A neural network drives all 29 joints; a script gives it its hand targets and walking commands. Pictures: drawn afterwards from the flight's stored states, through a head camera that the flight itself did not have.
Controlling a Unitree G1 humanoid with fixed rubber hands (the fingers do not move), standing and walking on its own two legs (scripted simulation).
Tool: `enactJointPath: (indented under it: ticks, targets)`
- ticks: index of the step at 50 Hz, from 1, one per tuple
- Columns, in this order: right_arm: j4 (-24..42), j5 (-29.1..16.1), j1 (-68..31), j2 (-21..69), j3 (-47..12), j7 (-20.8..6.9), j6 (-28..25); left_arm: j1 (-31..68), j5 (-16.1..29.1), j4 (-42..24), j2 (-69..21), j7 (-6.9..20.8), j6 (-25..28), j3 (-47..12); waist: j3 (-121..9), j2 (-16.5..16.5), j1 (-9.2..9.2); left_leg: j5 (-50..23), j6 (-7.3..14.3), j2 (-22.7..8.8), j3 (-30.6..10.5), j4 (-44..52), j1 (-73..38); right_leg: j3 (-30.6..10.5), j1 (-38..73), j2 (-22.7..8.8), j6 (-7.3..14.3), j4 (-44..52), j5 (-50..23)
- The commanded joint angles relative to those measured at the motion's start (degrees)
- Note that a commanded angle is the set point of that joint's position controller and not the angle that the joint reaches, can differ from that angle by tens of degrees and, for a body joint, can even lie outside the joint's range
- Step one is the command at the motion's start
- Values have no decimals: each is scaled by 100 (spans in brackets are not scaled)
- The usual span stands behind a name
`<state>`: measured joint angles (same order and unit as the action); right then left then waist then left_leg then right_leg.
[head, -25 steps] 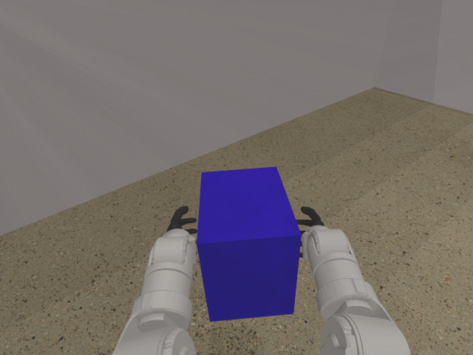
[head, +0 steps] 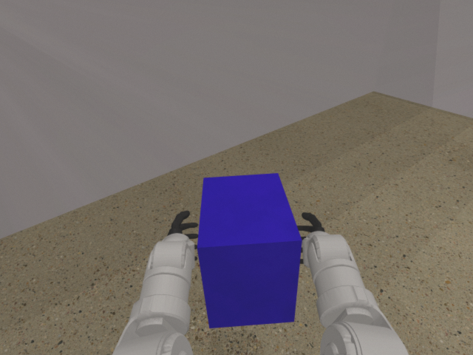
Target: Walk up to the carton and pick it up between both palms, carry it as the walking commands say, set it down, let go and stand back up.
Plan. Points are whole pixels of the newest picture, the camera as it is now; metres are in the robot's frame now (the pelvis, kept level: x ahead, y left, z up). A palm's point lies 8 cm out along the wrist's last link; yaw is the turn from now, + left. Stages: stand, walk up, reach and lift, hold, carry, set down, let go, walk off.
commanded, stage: hold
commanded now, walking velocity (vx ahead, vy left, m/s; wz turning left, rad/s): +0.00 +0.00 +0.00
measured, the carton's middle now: (246, 245) +0.39 -0.01 -0.03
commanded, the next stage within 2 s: carry in 0.30 s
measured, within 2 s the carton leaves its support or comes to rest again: neither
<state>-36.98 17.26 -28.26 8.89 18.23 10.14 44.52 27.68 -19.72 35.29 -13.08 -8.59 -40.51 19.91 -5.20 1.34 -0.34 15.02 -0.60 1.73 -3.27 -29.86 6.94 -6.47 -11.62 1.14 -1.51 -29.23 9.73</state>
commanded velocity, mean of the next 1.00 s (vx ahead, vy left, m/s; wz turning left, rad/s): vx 0.00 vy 0.00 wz -0.07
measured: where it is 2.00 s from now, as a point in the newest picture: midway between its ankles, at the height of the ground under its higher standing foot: outside the picture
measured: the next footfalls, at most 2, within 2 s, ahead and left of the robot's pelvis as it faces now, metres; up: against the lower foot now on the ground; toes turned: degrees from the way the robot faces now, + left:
none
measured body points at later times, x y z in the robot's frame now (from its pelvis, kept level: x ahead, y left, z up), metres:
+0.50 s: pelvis -0.01 +0.01 +0.00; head -0.03 +0.00 +0.45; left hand +0.33 +0.13 +0.06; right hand +0.33 -0.14 +0.04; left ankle +0.02 +0.13 -0.73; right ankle +0.08 -0.13 -0.73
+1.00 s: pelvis +0.00 -0.02 -0.01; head +0.00 -0.02 +0.44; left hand +0.36 +0.09 +0.13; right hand +0.35 -0.17 +0.11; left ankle +0.02 +0.12 -0.73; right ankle +0.06 -0.13 -0.73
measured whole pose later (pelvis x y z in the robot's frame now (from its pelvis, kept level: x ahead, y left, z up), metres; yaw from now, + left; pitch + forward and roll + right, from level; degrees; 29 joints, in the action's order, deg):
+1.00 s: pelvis +0.00 -0.02 -0.01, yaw -2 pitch +3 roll +1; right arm -5.8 8.3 -37.1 9.9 15.8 18.4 68.3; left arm 40.2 -10.1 8.7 -11.3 -17.9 -65.0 13.7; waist -3.8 -0.2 -0.3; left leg 15.0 -1.3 0.1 -2.2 -32.9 20.9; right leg -6.0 -25.0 2.3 0.1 -33.8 11.6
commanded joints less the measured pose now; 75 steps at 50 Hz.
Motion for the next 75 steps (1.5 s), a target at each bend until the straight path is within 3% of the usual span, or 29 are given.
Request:
enactJointPath:
  ticks: [1, 7, 10, 12, 13, 14, 15, 19, 23, 25, 27, 29, 31, 33, 38, 43, 47, 49, 51, 54, 59, 63, 64, 66, 67, 68, 70, 73, 75]
  targets:
    - [714, -1736, -3853, 6397, -2598, -2745, -478, 3174, 1481, -241, -5884, 2363, 214, -2366, -1308, -147, -343, -29, 115, 149, -79, 1015, 601, 421, 1192, 379, 50, 501, 189]
    - [1011, -1755, -3871, 6238, -2563, -2699, -563, 2714, 1397, 191, -6129, 2438, 123, -2327, -1001, 154, -316, -101, 101, 164, -78, 1031, 741, 350, 1241, 324, 87, 523, 29]
    - [1305, -1958, -4291, 6421, -2885, -2715, -605, 2999, 1499, 88, -6076, 2427, 229, -2417, -999, -128, -347, 2, 113, 249, -62, 897, 606, 403, 1013, 300, 31, 525, 370]
    - [914, -1772, -3745, 6323, -2644, -2695, -543, 2977, 1518, 120, -6048, 2451, 142, -2446, -1225, -57, -151, -138, 89, 238, -35, 921, 538, 433, 1167, 320, 28, 517, 62]
    - [1116, -1915, -4256, 6445, -2833, -2691, -566, 2840, 1444, 157, -5915, 2425, 178, -2217, -1238, -242, -450, -79, 138, 249, 6, 859, 481, 333, 1083, 250, 4, 580, 266]
    - [1599, -1992, -4243, 6582, -3102, -2644, -710, 3133, 1681, -320, -6211, 2463, 301, -2651, -1999, 9, -371, -747, 164, 225, -70, 764, 262, 269, 1436, 255, 36, 445, -425]
    - [1060, -1985, -4117, 6351, -3092, -2511, -556, 3393, 1837, -219, -5985, 2354, 154, -2936, -1075, -561, 88, 380, -60, -577, -71, 66, 942, -365, -281, -949, 252, 356, 39]
    - [1975, -2460, -4825, 6556, -3476, -2232, -370, 3471, 2187, -917, -5751, 2138, -60, -2939, -1092, -1085, 25, 1123, -59, -485, 147, -246, 940, -669, -1164, -867, 413, 864, 2391]
    - [3094, -2722, -5882, 6455, -3681, -1860, -68, 5104, 2962, -1964, -6170, 1844, -401, -3764, -1864, -168, 143, 602, 293, -955, -460, 490, 501, -195, -1319, -406, 148, -389, 369]
    - [3424, -2880, -5660, 6418, -3764, -1711, 192, 4952, 3094, -2490, -6240, 1605, -633, -4153, -2053, 541, 88, -258, 558, -1576, -998, 741, 328, 364, -1360, -68, 10, -1356, 730]
    - [3878, -3067, -5688, 6167, -3956, -1382, 496, 4972, 3348, -2856, -6035, 1283, -976, -4274, -2365, 238, 37, -2272, 632, -1506, -586, -24, -212, 287, -1238, -288, 41, -575, 196]
    - [4269, -3247, -5504, 6110, -4019, -1145, 851, 4762, 3493, -3446, -5889, 1031, -1288, -4346, -2961, 255, 40, -2940, 350, -986, -31, -582, -116, 236, -540, -273, 139, -408, -1011]
    - [4281, -3261, -5354, 5887, -3963, -978, 1154, 4201, 3256, -3199, -5717, 799, -1612, -4276, -3053, 273, 7, -3448, 292, -1022, -110, -708, -38, 74, -259, -425, 245, -619, -1917]
    - [4244, -3322, -5593, 5843, -4054, -804, 1393, 4481, 3191, -3350, -5509, 596, -1745, -4052, -3208, 98, -51, -3329, 248, -986, -62, -767, 197, 35, 74, -484, 398, -602, -2422]
    - [3631, -3164, -5497, 5593, -3888, -548, 1837, 4810, 2981, -3056, -5136, 315, -2083, -3645, -2937, -1167, -47, 56, -162, -289, 512, -488, 1267, -533, 958, -1056, 730, -464, -4424]
    - [3740, -3091, -5573, 5523, -3647, -450, 1929, 4375, 2777, -2532, -5387, 243, -2316, -3295, -2885, -577, -22, -772, 44, -403, 272, -177, 675, -325, 500, -761, 576, -380, -3140]
    - [3814, -3181, -5611, 5596, -3562, -490, 2012, 4196, 2753, -2516, -5494, 296, -2406, -3213, -2633, -349, 9, -480, 96, -464, 322, -108, 256, -262, -374, -608, 465, -58, -706]
    - [3493, -2919, -4809, 5480, -3335, -454, 2105, 3901, 2731, -2573, -5414, 261, -2422, -3101, -2627, -335, 31, -777, 223, -542, 280, -135, 110, -278, -393, -556, 482, -162, -1050]
    - [3822, -3058, -5775, 5548, -3429, -445, 2005, 4816, 2882, -2804, -5507, 285, -2395, -3239, -2536, -250, 21, -1394, 260, -741, 26, -221, 345, -191, -413, -562, 443, -180, -1196]
    - [3225, -2864, -4671, 5647, -3283, -469, 2145, 3954, 2769, -2578, -5496, 280, -2467, -3120, -2424, -439, 57, -965, 182, -592, 135, -393, 526, -184, -385, -540, 426, -185, -1268]
    - [3270, -2925, -5275, 5740, -3340, -505, 1975, 4633, 2824, -2775, -5441, 313, -2339, -3115, -2552, -537, 55, -832, 257, -474, 137, -361, 459, -335, -326, -636, 486, 29, -1054]
    - [2983, -2671, -4719, 5432, -3073, -536, 2009, 3772, 2582, -2099, -5351, 407, -2410, -2931, -2294, -511, 43, 147, 189, -256, 346, -384, 690, -543, -481, -679, 500, 389, 208]
    - [3232, -2820, -4817, 5741, -3235, -547, 2013, 4102, 2758, -2602, -5560, 386, -2374, -3100, -2328, -817, 70, 93, 230, -277, 346, -193, 649, -508, -319, -651, 563, 311, -71]
    - [3211, -2904, -5026, 5643, -3235, -625, 1966, 4213, 2739, -2668, -5423, 387, -2328, -3155, -2220, -225, 67, -395, 183, -462, 265, -145, 589, -344, -490, -659, 477, 114, -523]
    - [3255, -2879, -5092, 5800, -3300, -583, 1922, 4675, 2917, -2919, -5532, 414, -2289, -3255, -2340, -685, 84, -275, 239, -503, 149, -79, 510, -348, -450, -573, 508, 206, -399]
    - [2980, -2806, -4547, 5799, -3209, -635, 1976, 4549, 2856, -3043, -5404, 390, -2289, -3259, -2206, -428, 78, -295, 279, -515, 162, -65, 689, -312, -407, -620, 521, 185, -422]
    - [2925, -2729, -4912, 5542, -3026, -649, 1925, 4641, 2785, -2751, -5323, 411, -2275, -3223, -2411, -204, 72, -527, 287, -615, 73, -184, 492, -243, -683, -555, 447, 100, -105]
    - [3063, -2820, -5020, 5772, -3221, -636, 1901, 4691, 2873, -2802, -5513, 391, -2269, -3332, -2423, -666, 82, -983, 254, -631, 61, -337, 524, -306, -424, -613, 491, 19, -1026]
    - [3048, -2685, -4633, 5501, -3074, -626, 1875, 3924, 2707, -2372, -5456, 458, -2304, -3183, -2386, -459, 87, -144, 207, -317, 406, -219, 626, -337, -416, -641, 511, 90, -905]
